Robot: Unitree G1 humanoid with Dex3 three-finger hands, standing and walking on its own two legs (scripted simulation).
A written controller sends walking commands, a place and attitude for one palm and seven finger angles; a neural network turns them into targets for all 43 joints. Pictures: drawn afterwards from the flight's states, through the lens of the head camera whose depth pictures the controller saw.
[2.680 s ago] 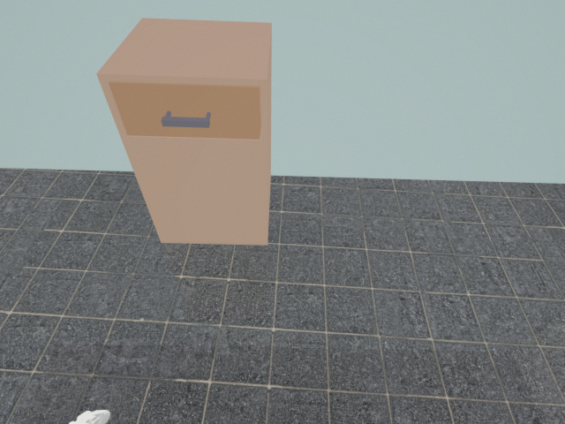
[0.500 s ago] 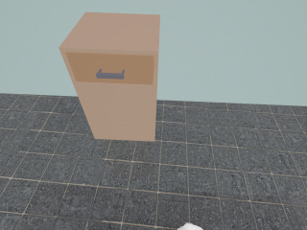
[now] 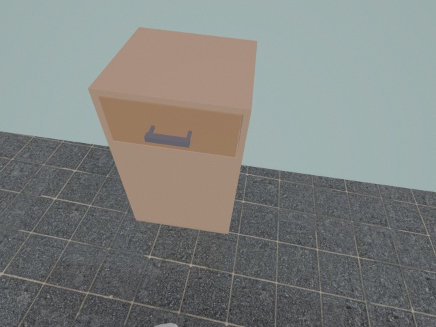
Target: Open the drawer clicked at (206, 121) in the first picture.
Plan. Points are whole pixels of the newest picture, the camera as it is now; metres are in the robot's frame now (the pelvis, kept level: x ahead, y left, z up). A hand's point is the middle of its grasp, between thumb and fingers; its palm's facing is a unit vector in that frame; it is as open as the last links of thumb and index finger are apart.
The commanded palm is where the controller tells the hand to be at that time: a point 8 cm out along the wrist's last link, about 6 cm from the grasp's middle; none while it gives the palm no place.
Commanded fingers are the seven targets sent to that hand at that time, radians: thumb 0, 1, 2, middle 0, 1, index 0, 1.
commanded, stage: take the last steps up to it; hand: left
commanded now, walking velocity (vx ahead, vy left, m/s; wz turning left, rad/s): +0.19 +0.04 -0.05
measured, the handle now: (169, 135) +0.65 +0.22 -0.10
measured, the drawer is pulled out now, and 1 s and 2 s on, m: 0.00 0.00 0.00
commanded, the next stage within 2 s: come to a stop and stand still in 0.08 s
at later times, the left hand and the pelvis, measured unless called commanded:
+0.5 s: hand (145, 292) +0.21 +0.18 -0.17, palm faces -0.01 -0.97 -0.26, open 7.3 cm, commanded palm none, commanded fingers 0.00 0.90 0.90 -0.20 -0.30 -0.20 -0.30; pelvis +0.13 +0.00 -0.01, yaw -1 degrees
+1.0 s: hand out of the picture +0.12 +0.26 -0.17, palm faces +0.02 -0.96 -0.26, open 7.3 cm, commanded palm none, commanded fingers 0.00 0.90 0.90 -0.20 -0.30 -0.20 -0.30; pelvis +0.08 +0.06 -0.01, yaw -2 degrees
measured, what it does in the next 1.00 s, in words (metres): walks ahead: left foot, then right foot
